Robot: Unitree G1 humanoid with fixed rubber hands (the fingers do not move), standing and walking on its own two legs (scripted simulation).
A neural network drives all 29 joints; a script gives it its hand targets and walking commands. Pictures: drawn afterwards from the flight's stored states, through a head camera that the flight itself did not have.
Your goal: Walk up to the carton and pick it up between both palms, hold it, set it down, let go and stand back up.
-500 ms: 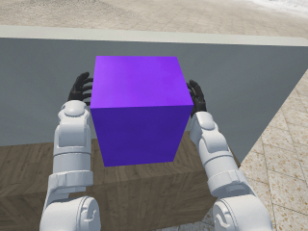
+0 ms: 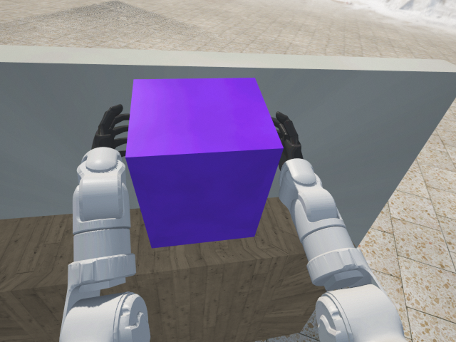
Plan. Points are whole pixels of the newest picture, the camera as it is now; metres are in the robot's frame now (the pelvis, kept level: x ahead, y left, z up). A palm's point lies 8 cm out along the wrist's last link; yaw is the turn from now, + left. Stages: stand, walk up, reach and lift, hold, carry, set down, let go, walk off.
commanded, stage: hold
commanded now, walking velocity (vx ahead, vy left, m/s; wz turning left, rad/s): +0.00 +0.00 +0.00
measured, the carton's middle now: (200, 167) +0.40 +0.01 +0.14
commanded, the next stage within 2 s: set down in 1.72 s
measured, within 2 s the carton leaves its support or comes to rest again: neither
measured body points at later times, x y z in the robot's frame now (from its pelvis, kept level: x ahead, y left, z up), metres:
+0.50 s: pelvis +0.01 +0.00 +0.00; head -0.04 +0.04 +0.45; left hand +0.38 +0.17 +0.20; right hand +0.37 -0.13 +0.19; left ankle +0.04 +0.11 -0.75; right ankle +0.02 -0.10 -0.75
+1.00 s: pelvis +0.00 +0.00 +0.00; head -0.05 +0.03 +0.45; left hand +0.38 +0.17 +0.20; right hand +0.37 -0.14 +0.20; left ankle +0.04 +0.11 -0.75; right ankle +0.02 -0.10 -0.75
